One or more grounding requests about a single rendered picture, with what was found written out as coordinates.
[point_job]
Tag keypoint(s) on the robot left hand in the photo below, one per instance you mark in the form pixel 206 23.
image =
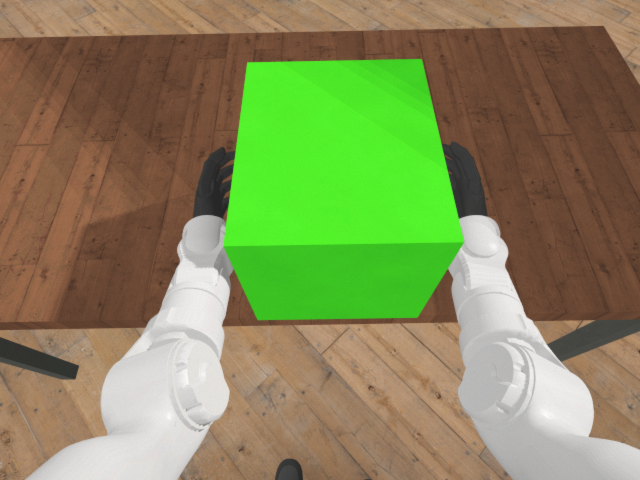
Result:
pixel 209 198

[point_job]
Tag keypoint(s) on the carton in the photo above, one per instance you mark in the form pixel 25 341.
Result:
pixel 341 206

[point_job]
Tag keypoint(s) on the robot left upper arm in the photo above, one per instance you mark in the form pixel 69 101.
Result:
pixel 157 407

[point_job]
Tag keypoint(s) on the robot left forearm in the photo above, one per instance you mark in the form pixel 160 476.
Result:
pixel 196 301

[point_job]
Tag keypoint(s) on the robot right upper arm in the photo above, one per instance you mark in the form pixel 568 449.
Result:
pixel 535 418

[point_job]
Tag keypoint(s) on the robot right forearm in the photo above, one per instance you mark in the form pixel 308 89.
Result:
pixel 487 305

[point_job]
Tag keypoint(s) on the left robot foot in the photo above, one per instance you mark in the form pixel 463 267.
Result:
pixel 289 469

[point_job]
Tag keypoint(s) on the robot right hand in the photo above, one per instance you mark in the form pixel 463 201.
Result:
pixel 465 181

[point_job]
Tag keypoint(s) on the table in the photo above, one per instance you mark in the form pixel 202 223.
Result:
pixel 103 140

